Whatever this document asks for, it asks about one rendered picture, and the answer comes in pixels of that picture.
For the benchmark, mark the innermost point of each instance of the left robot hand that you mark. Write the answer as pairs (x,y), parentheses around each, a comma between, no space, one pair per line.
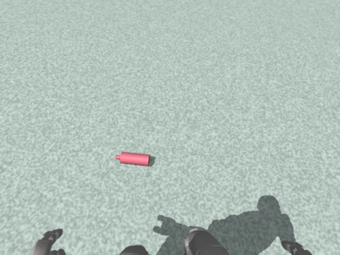
(44,245)

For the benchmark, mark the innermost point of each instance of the bottle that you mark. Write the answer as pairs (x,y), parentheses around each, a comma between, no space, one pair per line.
(132,158)

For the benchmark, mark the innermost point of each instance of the right robot hand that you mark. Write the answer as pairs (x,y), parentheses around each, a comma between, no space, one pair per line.
(295,248)

